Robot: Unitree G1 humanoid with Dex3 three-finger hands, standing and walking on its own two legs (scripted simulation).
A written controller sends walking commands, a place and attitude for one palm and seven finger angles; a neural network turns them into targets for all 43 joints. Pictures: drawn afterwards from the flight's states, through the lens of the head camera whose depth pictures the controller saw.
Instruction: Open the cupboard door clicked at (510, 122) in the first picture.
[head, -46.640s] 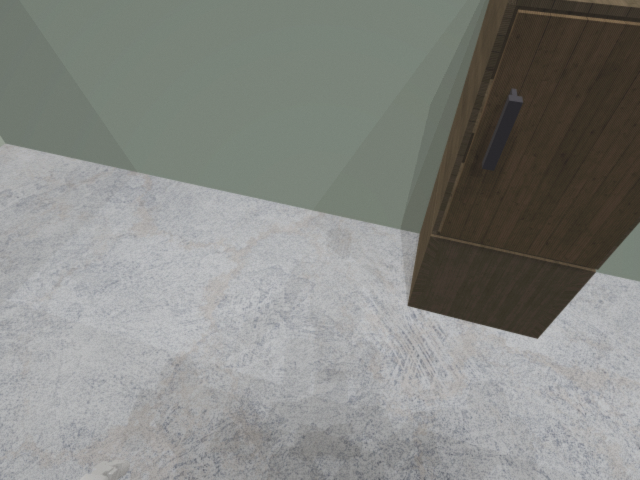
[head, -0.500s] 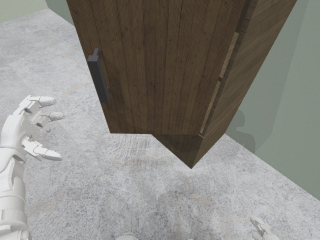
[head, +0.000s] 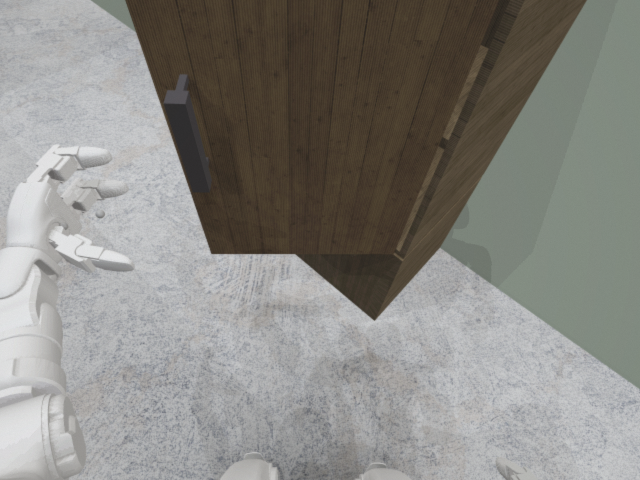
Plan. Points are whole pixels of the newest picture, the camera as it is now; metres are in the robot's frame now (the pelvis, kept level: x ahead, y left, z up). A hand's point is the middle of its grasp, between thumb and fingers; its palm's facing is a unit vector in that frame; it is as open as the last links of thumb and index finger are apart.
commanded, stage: move the hooked fingers beside the handle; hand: left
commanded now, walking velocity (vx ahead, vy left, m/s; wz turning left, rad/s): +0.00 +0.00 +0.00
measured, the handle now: (193, 136) +0.56 +0.19 +0.07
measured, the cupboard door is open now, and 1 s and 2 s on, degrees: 44 44 44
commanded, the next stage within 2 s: slide the fingers in behind the handle in 1.50 s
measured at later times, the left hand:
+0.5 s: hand (118, 172) +0.47 +0.27 +0.08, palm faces +0.04 -1.00 -0.01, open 14.0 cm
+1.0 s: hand (129, 160) +0.51 +0.27 +0.07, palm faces +0.04 -1.00 -0.01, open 14.0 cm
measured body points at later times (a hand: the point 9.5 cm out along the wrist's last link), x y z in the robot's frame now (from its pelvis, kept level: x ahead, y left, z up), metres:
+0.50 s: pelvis +0.00 -0.01 -0.01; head +0.11 +0.02 +0.42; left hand +0.46 +0.32 +0.09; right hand +0.01 -0.28 -0.11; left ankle +0.02 +0.09 -0.70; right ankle +0.00 -0.13 -0.70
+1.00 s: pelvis +0.01 +0.00 -0.01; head +0.15 +0.02 +0.41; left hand +0.50 +0.32 +0.07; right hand -0.01 -0.27 -0.11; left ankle +0.02 +0.09 -0.70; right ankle +0.00 -0.13 -0.70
